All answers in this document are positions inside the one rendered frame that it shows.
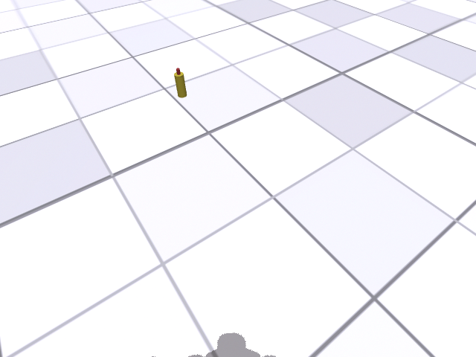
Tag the bottle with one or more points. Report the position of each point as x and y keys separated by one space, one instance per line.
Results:
x=180 y=84

